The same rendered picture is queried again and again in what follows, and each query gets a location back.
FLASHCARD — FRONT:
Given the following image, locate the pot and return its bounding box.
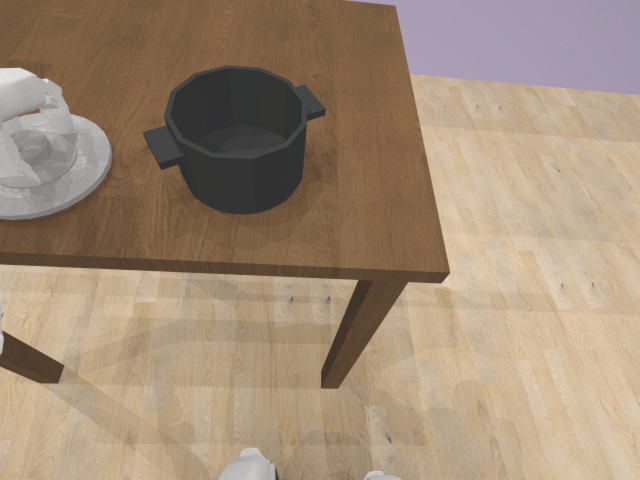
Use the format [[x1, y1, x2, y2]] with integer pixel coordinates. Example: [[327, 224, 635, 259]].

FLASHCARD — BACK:
[[143, 65, 326, 214]]

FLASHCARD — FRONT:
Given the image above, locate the knob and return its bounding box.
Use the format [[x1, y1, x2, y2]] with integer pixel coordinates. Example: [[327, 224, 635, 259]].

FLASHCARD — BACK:
[[10, 130, 53, 167]]

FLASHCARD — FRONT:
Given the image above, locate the left robot shin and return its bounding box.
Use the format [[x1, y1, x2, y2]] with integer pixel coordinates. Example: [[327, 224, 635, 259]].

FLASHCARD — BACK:
[[239, 448, 266, 460]]

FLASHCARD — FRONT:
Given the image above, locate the robot left hand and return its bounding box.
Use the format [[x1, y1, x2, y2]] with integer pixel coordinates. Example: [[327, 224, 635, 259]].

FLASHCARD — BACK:
[[0, 68, 74, 187]]

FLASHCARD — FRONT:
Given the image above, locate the table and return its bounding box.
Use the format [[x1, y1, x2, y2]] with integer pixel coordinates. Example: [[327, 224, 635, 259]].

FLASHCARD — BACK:
[[0, 0, 450, 389]]

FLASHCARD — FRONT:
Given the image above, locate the lid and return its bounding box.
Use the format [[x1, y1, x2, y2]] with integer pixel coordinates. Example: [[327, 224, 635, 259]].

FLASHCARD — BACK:
[[0, 113, 112, 220]]

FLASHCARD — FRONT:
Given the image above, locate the robot left thigh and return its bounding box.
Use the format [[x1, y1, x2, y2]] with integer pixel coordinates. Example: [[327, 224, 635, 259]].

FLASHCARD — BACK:
[[217, 456, 275, 480]]

